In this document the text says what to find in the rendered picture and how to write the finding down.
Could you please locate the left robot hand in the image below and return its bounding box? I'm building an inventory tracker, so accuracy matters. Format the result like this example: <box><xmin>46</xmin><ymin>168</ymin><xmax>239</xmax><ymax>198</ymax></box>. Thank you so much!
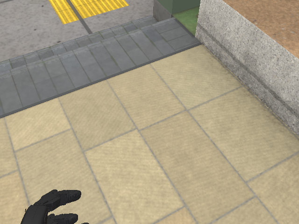
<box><xmin>21</xmin><ymin>189</ymin><xmax>89</xmax><ymax>224</ymax></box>

